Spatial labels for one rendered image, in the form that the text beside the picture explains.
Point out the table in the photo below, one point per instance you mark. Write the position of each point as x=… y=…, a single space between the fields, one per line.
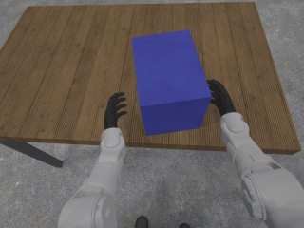
x=61 y=64

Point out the left robot upper arm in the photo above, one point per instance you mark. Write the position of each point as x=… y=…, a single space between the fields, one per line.
x=96 y=211

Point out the left robot foot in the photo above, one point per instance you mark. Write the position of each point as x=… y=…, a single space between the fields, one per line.
x=141 y=222

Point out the carton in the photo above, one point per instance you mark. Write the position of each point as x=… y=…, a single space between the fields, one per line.
x=172 y=88

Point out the right robot upper arm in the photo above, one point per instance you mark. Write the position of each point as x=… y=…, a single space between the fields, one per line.
x=274 y=196

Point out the right robot hand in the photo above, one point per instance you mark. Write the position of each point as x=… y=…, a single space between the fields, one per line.
x=222 y=99

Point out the robot right forearm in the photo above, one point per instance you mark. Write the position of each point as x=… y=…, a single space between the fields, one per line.
x=244 y=153

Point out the robot left forearm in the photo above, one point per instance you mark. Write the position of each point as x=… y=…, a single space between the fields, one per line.
x=107 y=170

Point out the left robot hand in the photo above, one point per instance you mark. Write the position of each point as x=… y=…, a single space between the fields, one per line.
x=111 y=116

